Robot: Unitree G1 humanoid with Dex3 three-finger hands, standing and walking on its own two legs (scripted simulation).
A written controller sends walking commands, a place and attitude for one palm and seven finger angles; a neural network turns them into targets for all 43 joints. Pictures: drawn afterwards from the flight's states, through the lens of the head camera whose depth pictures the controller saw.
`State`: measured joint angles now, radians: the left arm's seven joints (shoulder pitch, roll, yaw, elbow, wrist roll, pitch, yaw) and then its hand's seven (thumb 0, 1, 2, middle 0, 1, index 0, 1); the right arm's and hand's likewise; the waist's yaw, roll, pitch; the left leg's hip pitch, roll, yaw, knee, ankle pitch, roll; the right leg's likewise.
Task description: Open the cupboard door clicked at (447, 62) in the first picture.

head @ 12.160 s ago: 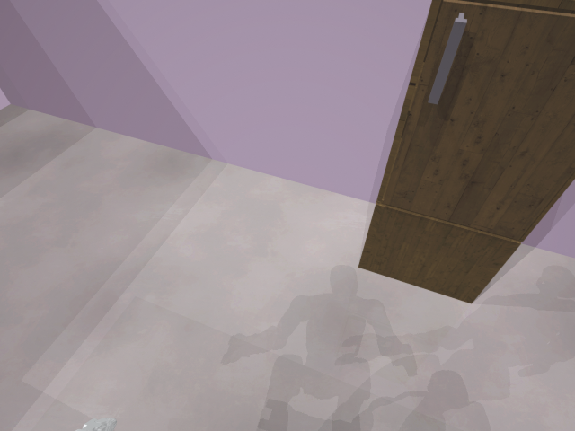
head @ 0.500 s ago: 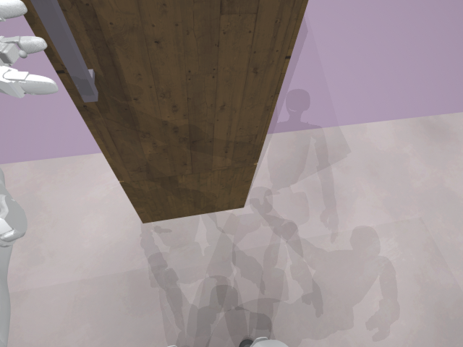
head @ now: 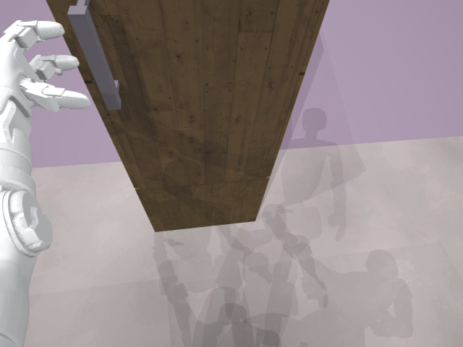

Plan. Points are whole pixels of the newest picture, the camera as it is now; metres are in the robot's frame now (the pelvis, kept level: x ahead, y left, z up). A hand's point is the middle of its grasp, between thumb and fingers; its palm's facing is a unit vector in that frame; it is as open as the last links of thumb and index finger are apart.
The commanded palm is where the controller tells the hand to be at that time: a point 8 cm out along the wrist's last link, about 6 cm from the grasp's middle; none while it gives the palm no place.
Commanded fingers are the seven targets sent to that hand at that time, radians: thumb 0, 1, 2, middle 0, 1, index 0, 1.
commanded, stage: move the hooked fingers beside the handle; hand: left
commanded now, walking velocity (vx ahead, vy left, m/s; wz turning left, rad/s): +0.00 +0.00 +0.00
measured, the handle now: (100, 57) +0.56 +0.18 +0.16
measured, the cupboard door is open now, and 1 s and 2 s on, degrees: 0 0 0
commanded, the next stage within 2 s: slide the fingers in behind the handle in 0.08 s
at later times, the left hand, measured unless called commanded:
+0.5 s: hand (67, 68) +0.52 +0.22 +0.17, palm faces +0.06 -1.00 +0.00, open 13.8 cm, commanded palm +0.50 +0.26 +0.17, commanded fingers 0.00 -0.50 0.30 -0.30 -1.20 -0.30 -1.20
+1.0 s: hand (83, 72) +0.51 +0.20 +0.17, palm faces +0.04 -1.00 -0.02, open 14.1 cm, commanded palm +0.50 +0.22 +0.17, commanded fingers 0.00 -0.50 0.30 -0.30 -1.20 -0.30 -1.20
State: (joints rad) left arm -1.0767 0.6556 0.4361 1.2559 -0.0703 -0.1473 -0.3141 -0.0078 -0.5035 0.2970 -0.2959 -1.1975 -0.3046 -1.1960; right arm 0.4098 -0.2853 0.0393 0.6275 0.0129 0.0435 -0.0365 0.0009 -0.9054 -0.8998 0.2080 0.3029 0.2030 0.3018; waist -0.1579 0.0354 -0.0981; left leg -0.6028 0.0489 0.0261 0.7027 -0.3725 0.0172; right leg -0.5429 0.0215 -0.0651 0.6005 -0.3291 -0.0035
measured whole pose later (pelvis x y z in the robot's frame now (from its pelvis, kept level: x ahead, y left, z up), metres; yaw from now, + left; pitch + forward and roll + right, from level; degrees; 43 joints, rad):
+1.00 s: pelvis -0.01 +0.00 +0.00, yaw +2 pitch +16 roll -3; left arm -1.15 0.55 0.29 1.26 -0.09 -0.17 -0.21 -0.01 -0.50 0.30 -0.28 -1.20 -0.28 -1.22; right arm 0.45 -0.27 0.03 0.69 -0.01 -0.02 -0.01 0.00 -0.91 -0.90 0.21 0.30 0.20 0.30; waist -0.15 0.04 -0.10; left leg -0.65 0.03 0.00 0.74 -0.37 0.02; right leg -0.58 0.01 -0.09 0.63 -0.33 0.00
